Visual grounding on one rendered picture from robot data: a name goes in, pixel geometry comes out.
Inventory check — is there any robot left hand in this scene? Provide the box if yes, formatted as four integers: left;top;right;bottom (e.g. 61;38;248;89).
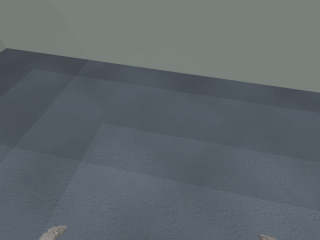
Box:
39;225;67;240

